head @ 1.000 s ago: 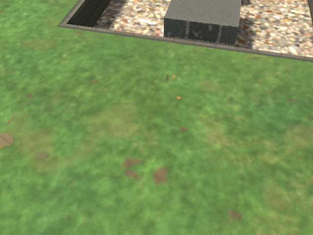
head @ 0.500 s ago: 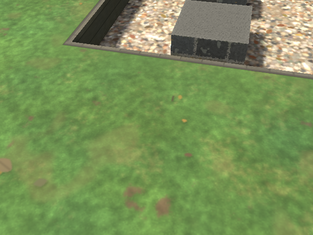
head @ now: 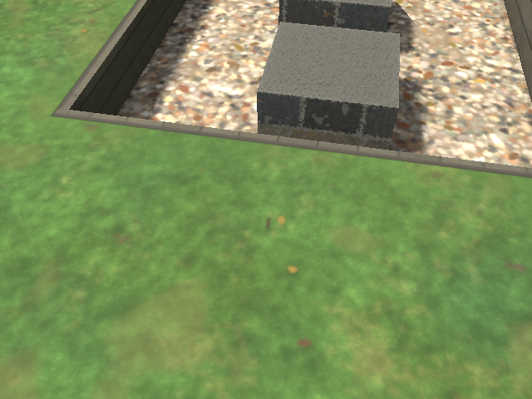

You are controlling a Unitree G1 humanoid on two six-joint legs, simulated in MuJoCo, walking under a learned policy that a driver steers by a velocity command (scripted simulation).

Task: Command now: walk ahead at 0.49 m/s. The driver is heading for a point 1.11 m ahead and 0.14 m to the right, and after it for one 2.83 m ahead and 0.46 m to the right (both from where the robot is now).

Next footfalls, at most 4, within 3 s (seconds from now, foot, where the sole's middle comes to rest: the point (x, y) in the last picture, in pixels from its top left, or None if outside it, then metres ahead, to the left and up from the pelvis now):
0.30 right None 0.34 -0.17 -0.78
0.86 left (241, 349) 0.65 0.07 -0.78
1.42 right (316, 250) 0.97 -0.16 -0.78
1.96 left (241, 185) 1.25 0.07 -0.78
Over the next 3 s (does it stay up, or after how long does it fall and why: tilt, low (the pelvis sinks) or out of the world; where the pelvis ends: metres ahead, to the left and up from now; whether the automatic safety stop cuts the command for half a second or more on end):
stays up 1.27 -0.01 0.00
